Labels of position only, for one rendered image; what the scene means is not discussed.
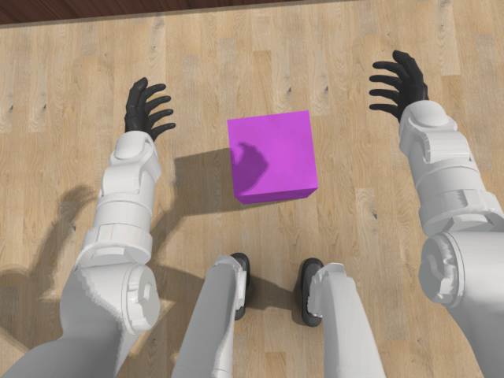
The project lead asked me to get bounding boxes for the robot right forearm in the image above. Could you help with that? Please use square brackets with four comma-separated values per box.
[398, 100, 504, 237]

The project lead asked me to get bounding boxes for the right robot shin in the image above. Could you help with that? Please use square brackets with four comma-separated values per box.
[307, 263, 356, 318]

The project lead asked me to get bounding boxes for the robot right hand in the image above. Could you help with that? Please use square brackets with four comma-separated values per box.
[369, 50, 429, 123]

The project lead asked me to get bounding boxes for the carton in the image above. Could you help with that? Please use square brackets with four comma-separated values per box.
[227, 110, 318, 204]

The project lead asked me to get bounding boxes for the right robot upper arm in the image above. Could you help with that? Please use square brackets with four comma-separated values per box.
[418, 231, 504, 378]

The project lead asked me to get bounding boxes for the robot left hand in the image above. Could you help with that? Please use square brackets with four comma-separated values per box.
[124, 77, 176, 141]

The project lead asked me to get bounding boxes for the robot left forearm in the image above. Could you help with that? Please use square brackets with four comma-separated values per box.
[60, 131, 161, 331]

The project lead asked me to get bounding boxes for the robot left foot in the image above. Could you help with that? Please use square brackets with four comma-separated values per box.
[232, 253, 250, 321]

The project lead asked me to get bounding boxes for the left robot upper arm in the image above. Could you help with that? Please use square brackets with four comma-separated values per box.
[0, 261, 160, 378]

